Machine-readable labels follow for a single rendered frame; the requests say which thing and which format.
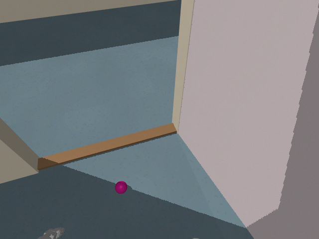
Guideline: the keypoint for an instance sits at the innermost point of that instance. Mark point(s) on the left robot hand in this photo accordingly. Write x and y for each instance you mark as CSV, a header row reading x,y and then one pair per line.
x,y
53,233

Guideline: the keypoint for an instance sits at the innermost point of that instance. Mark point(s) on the ball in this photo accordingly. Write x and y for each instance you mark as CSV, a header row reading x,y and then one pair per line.
x,y
121,187

